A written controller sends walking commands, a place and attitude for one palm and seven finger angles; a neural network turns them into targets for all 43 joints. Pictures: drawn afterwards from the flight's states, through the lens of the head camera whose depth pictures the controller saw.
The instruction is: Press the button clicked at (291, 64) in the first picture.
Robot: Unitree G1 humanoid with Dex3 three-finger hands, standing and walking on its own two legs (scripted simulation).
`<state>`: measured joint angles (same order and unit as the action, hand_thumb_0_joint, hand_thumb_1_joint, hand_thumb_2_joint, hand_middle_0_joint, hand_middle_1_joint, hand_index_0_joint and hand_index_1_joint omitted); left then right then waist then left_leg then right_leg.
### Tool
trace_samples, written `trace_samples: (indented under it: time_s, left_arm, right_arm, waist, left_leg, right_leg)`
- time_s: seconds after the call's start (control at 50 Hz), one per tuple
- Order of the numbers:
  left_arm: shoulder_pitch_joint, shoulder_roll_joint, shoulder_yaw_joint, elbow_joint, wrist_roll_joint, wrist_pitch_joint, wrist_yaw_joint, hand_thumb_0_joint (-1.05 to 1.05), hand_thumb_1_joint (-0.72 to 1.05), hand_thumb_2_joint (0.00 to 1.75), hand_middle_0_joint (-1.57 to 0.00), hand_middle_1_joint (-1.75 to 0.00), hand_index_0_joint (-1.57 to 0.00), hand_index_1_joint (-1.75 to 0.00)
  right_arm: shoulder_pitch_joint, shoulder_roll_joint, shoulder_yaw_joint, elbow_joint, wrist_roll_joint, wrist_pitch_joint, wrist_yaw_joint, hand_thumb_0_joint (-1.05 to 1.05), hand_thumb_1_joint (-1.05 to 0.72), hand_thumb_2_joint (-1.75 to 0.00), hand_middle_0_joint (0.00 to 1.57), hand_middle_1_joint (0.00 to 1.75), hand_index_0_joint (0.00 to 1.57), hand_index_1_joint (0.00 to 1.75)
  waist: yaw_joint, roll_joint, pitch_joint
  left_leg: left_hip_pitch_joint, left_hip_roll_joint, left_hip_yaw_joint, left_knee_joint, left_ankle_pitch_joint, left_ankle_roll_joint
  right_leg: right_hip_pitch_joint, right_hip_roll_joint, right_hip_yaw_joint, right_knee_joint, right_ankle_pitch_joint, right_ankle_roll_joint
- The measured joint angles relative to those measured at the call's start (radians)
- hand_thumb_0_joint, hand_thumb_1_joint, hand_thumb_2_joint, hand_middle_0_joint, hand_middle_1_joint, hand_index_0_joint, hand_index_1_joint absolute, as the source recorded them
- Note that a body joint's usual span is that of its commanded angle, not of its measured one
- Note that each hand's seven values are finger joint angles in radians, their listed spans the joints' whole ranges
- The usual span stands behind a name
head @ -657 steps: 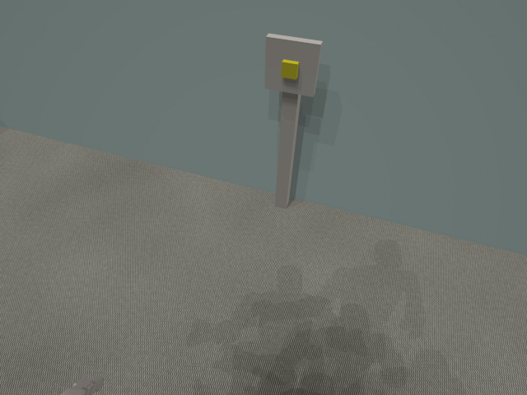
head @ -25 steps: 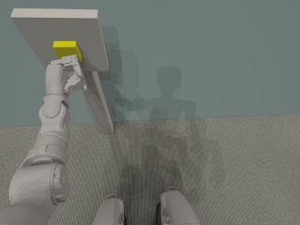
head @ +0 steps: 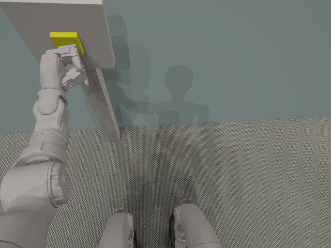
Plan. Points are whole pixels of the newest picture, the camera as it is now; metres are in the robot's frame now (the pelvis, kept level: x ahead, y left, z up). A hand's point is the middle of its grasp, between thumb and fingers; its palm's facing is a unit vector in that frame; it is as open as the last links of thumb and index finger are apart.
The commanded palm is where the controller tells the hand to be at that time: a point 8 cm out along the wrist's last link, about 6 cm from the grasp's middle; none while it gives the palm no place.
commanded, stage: press the button with the knuckle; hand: left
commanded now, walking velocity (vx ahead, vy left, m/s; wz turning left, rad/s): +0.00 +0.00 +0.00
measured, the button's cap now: (68, 42) +0.57 +0.18 +0.09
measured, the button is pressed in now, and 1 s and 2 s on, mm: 4 5 0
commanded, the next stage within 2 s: hold the button down briefly in 0.26 s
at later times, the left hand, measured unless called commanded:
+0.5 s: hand (82, 68) +0.52 +0.15 +0.05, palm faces +0.02 -1.00 -0.05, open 3.5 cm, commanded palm +0.54 +0.18 +0.05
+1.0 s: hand (82, 69) +0.52 +0.15 +0.05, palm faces +0.02 -1.00 -0.04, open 3.5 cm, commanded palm +0.50 +0.18 +0.05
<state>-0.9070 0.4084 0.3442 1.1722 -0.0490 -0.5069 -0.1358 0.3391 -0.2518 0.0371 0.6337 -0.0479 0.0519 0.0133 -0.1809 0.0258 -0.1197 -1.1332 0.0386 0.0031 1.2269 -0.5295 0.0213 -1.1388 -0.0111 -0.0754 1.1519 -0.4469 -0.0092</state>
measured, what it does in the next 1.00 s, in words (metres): stands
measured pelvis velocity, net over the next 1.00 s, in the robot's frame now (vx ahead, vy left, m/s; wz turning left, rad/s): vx -0.02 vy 0.00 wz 0.01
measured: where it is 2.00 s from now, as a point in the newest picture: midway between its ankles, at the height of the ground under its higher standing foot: outside the picture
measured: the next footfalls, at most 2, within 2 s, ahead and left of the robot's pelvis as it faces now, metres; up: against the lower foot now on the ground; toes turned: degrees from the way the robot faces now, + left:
none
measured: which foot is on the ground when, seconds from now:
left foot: down 0.00-1.00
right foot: down 0.00-1.00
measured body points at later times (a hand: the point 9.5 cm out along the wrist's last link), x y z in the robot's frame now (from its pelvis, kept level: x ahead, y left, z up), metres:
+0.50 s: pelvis -0.02 +0.00 -0.01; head +0.14 +0.03 +0.41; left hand +0.52 +0.21 +0.06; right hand -0.02 -0.26 -0.12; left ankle +0.02 +0.10 -0.63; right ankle +0.05 -0.12 -0.63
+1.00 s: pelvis -0.02 +0.00 -0.01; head +0.14 +0.03 +0.41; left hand +0.51 +0.21 +0.06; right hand -0.01 -0.26 -0.12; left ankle +0.02 +0.10 -0.63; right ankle +0.05 -0.12 -0.63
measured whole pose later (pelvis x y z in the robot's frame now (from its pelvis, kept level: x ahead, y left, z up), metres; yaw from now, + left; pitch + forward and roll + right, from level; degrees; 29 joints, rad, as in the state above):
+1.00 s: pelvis -0.02 +0.00 -0.01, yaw +1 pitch +27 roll -4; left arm -1.03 0.46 0.29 1.23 -0.04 -0.46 -0.09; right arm 0.37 -0.26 0.06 0.64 -0.06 0.01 0.02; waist -0.21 0.03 -0.12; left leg -1.23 0.03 -0.03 1.26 -0.50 0.02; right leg -1.22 -0.02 -0.10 1.17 -0.42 -0.01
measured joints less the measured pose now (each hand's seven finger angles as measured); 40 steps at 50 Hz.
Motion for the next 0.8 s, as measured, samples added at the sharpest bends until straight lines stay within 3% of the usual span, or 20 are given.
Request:
trace_samples:
  time_s: [0.3, 0.8]
  left_arm:
    - [-0.111, 0.058, -0.012, 0.084, 0.028, 0.004, 0.025, 0.05, 0.85, 0.92, -1.30, -1.50, -1.45, -1.50]
    - [-0.186, 0.083, -0.066, 0.120, 0.022, 0.043, 0.059, 0.04, 0.83, 0.94, -1.30, -1.50, -1.49, -1.50]
  right_arm:
    - [0.009, -0.007, 0.016, 0.014, -0.013, -0.023, -0.002, 0.01, -0.91, -0.90, 0.20, 0.30, 0.20, 0.30]
    - [0.025, -0.014, 0.028, 0.029, -0.021, -0.062, -0.002, 0.01, -0.91, -0.90, 0.20, 0.30, 0.20, 0.30]
  waist:
    - [-0.032, 0.003, 0.007]
    - [-0.044, 0.002, 0.008]
  left_leg:
    - [-0.072, -0.004, -0.021, 0.037, 0.014, 0.001]
    - [-0.126, -0.014, -0.040, 0.047, 0.042, -0.003]
  right_leg:
    - [-0.057, -0.005, -0.020, 0.022, 0.015, -0.002]
    - [-0.099, -0.012, -0.036, 0.026, 0.037, -0.007]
